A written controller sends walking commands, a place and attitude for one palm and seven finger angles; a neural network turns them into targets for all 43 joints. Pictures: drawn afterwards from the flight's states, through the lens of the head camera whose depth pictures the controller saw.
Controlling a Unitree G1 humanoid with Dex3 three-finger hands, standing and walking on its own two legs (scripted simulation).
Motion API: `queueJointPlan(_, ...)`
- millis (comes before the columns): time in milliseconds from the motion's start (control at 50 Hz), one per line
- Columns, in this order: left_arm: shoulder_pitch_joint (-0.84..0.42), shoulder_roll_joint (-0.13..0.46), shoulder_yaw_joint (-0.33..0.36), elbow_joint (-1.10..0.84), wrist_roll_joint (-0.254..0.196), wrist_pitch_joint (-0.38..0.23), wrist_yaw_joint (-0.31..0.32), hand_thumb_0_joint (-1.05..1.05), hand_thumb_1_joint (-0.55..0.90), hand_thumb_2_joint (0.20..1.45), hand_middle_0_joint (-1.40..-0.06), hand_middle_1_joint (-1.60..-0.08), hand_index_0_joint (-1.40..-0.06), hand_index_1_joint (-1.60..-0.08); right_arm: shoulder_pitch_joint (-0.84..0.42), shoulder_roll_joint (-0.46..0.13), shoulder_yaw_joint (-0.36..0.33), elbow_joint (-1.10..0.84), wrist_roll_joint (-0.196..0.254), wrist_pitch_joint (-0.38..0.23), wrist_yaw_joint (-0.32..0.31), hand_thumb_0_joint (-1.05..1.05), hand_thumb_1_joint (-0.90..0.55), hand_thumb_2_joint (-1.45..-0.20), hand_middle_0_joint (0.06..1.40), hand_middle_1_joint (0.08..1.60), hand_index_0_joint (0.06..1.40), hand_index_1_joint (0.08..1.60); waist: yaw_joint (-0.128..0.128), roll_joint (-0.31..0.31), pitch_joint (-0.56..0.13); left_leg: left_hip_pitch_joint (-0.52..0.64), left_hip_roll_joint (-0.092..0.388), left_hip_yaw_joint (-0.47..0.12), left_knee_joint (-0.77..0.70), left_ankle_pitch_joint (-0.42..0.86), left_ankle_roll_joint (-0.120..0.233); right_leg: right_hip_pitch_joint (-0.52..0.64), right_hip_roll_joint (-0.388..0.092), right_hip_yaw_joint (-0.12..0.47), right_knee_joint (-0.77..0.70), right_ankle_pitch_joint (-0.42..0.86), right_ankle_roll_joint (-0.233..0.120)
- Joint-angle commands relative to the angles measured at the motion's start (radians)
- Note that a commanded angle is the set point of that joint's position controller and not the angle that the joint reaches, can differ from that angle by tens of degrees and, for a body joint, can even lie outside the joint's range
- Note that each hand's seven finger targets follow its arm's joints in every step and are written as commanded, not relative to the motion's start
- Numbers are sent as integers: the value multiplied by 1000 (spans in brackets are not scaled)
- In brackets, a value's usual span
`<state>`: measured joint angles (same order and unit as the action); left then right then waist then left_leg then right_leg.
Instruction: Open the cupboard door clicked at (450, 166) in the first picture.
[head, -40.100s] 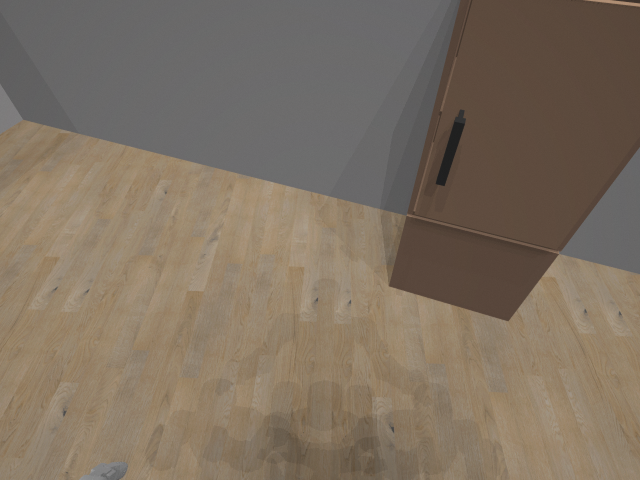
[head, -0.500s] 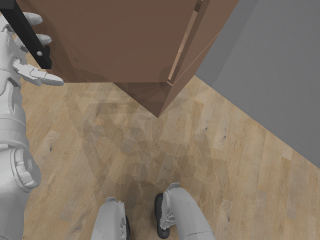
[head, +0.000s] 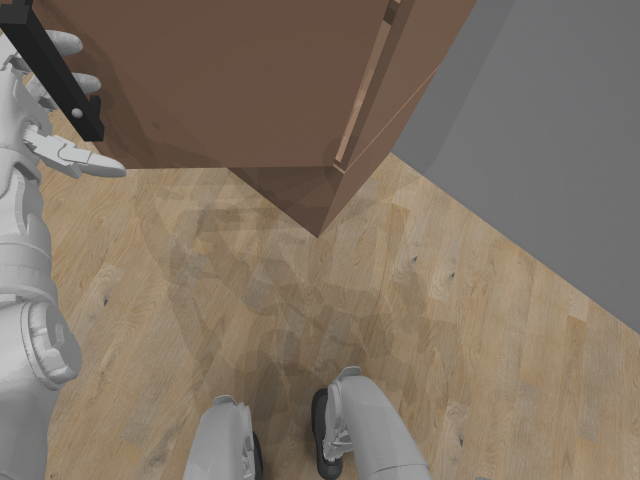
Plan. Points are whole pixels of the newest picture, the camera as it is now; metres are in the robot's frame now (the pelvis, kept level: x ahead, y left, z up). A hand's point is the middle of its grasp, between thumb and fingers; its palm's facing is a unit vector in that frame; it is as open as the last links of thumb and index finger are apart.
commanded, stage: close the thumb around the handle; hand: left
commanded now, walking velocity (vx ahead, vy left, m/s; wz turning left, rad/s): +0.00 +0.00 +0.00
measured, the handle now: (64, 70) +0.58 +0.24 +0.04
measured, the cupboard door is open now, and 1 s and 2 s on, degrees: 43 44 86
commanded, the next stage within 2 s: pull the door open along its arc in 0.74 s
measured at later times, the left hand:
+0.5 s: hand (73, 113) +0.52 +0.22 +0.04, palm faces -0.02 -1.00 -0.02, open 8.4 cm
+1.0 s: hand (77, 114) +0.52 +0.22 +0.04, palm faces -0.01 -1.00 -0.02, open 6.0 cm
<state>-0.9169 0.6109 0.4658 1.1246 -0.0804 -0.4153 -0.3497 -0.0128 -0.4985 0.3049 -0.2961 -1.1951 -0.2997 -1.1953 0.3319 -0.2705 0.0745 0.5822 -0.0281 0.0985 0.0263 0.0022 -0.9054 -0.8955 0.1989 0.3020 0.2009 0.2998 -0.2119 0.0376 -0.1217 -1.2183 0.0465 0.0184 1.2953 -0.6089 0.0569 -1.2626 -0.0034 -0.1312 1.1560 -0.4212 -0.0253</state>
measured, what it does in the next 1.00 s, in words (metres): stands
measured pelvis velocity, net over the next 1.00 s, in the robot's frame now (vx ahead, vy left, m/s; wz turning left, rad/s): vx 0.00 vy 0.00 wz -0.01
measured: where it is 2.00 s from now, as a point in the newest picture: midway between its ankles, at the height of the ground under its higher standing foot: (290, 471)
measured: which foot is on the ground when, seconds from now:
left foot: down 0.00-1.00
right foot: down 0.00-1.00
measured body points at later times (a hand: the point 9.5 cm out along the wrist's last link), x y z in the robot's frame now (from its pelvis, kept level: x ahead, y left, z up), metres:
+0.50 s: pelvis +0.00 +0.01 +0.00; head +0.18 +0.04 +0.41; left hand +0.52 +0.28 +0.05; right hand +0.01 -0.26 -0.10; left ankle -0.01 +0.08 -0.62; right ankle +0.06 -0.12 -0.62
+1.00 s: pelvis +0.00 +0.00 +0.00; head +0.18 +0.04 +0.41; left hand +0.52 +0.27 +0.05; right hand +0.01 -0.26 -0.10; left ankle -0.01 +0.08 -0.62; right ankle +0.06 -0.12 -0.62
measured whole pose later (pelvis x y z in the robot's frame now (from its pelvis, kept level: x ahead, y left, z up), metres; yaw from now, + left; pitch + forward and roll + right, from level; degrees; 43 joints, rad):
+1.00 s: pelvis +0.00 +0.00 +0.00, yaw +0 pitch +30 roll -5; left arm -0.90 0.59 0.46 1.12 -0.09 -0.42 -0.33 0.01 0.70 0.81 -0.32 -1.32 -0.33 -1.34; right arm 0.34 -0.27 0.08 0.58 -0.03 0.11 0.03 0.00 -0.91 -0.90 0.20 0.30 0.20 0.30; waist -0.21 0.04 -0.12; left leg -1.21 0.04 0.03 1.29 -0.61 0.06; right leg -1.25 0.00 -0.12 1.15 -0.41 -0.02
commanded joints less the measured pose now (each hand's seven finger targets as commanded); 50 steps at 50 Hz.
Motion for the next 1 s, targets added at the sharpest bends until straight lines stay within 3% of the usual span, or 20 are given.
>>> queueJointPlan(0,-362,257,19,-217,-28,-72,-4,0,-500,300,-300,-1200,-300,-1200,202,-201,-76,-33,3,-10,-11,0,-900,-900,200,300,200,300,3,178,-591,386,-14,-106,-151,582,-43,369,46,87,-80,314,-2)
queueJointPlan(60,-385,249,12,-179,-28,-65,1,0,-388,348,-308,-1212,-308,-1212,192,-201,-72,-29,3,-13,-14,0,-900,-900,200,300,200,300,-15,145,-529,323,-18,-98,-154,493,-33,360,46,90,-90,265,2)
queueJointPlan(100,-405,283,29,-189,-19,-76,3,0,-276,396,-316,-1224,-316,-1224,199,-205,-70,-28,0,-17,-17,0,-900,-900,200,300,200,300,-3,190,-562,353,-19,-103,-153,517,-39,353,44,90,-79,268,-3)
queueJointPlan(140,-396,253,10,-201,-17,-82,4,0,-164,444,-324,-1236,-324,-1236,199,-201,-73,-29,-2,-18,-14,0,-900,-900,200,300,200,300,0,212,-581,400,-15,-113,-153,570,-49,329,44,82,-75,277,-4)
queueJointPlan(180,-384,218,-11,-207,-27,-87,0,0,-52,492,-332,-1248,-332,-1248,203,-202,-77,-33,-2,-19,-12,0,-900,-900,200,300,200,300,-9,195,-593,435,-10,-126,-150,626,-55,308,47,73,-71,288,-5)
queueJointPlan(240,-381,226,0,-183,-31,-76,-1,0,116,564,-344,-1266,-344,-1266,199,-205,-77,-27,-1,-13,-10,0,-900,-900,200,300,200,300,-10,163,-557,395,-12,-118,-152,576,-50,321,46,76,-81,275,0)
queueJointPlan(300,-356,261,26,-181,-24,-76,0,0,284,636,-356,-1284,-356,-1284,199,-205,-75,-33,-1,-12,-11,0,-900,-900,200,300,200,300,8,193,-581,390,-15,-112,-156,568,-51,340,46,81,-76,278,-4)
queueJointPlan(340,-376,257,15,-173,-22,-74,0,0,396,684,-364,-1296,-364,-1296,192,-203,-71,-33,0,-12,-13,0,-900,-900,200,300,200,300,-3,160,-540,355,-15,-110,-159,528,-45,343,46,82,-80,263,-2)
queueJointPlan(400,-371,263,21,-199,-21,-80,0,0,564,756,-376,-1314,-376,-1314,199,-207,-74,-35,-1,-13,-14,0,-900,-900,200,300,200,300,5,194,-586,407,-11,-120,-157,585,-56,322,45,76,-70,272,-4)
queueJointPlan(520,-399,226,-2,-197,-23,-77,8,0,900,900,-400,-1350,-400,-1350,205,-205,-77,-25,-3,-10,-10,0,-900,-900,200,300,200,300,-10,200,-568,441,-4,-134,-154,627,-68,279,46,66,-73,264,-1)
queueJointPlan(600,-383,232,1,-189,-15,-79,13,0,900,900,-400,-1350,-400,-1350,211,-205,-77,-26,-4,-8,-10,0,-900,-900,200,300,200,300,-2,188,-590,429,-8,-130,-156,618,-64,309,47,71,-73,274,-3)
queueJointPlan(640,-413,199,-33,-172,-9,-74,13,0,900,900,-400,-1350,-400,-1350,207,-202,-76,-19,-3,-8,-10,0,-900,-900,200,300,200,300,-19,193,-544,424,-7,-132,-158,591,-65,272,47,67,-77,248,-1)
queueJointPlan(660,-413,213,-12,-163,-15,-71,17,0,900,900,-400,-1350,-400,-1350,209,-203,-76,-19,-4,-7,-12,0,-900,-900,200,300,200,300,-19,164,-534,401,-9,-129,-160,563,-59,287,48,67,-81,244,-1)
queueJointPlan(720,-412,236,-2,-178,-8,-79,19,0,900,900,-400,-1350,-400,-1350,211,-203,-74,-21,-6,-8,-13,0,-900,-900,200,300,200,300,-7,204,-573,421,-11,-129,-155,602,-65,294,45,71,-73,264,-4)
queueJointPlan(760,-392,253,13,-184,-6,-80,21,0,900,900,-400,-1350,-400,-1350,208,-203,-75,-24,-6,-6,-12,0,-900,-900,200,300,200,300,0,181,-578,408,-12,-123,-155,589,-59,321,46,75,-76,272,-3)
queueJointPlan(800,-399,227,-8,-176,-8,-79,17,0,900,900,-400,-1350,-400,-1350,207,-201,-74,-23,-6,-7,-10,0,-900,-900,200,300,200,300,-10,191,-564,404,-11,-122,-151,592,-58,307,47,75,-75,275,-2)
queueJointPlan(840,-420,256,9,-179,-8,-81,16,0,900,900,-400,-1350,-400,-1350,205,-202,-72,-24,-6,-5,-11,0,-900,-900,200,300,200,300,-13,167,-567,370,-14,-114,-146,558,-48,339,48,83,-75,284,-2)
queueJointPlan(880,-370,252,12,-190,-11,-82,10,0,900,900,-400,-1350,-400,-1350,204,-200,-71,-38,-4,-7,-11,0,-900,-900,200,300,200,300,8,195,-582,385,-16,-115,-157,573,-52,347,48,80,-70,285,-8)
queueJointPlan(960,-243,229,13,-212,-28,-71,0,0,900,900,-400,-1350,-400,-1350,188,-196,-75,-56,5,-4,-5,0,-900,-900,200,300,200,300,33,144,-574,371,-17,-102,-175,563,-46,402,47,83,-86,302,-2)
queueJointPlan(980,-215,226,12,-247,-35,-75,-3,0,900,900,-400,-1350,-400,-1350,186,-197,-77,-66,6,-5,-5,0,-900,-900,200,300,200,300,44,161,-598,398,-16,-106,-177,600,-48,404,47,83,-82,315,-6)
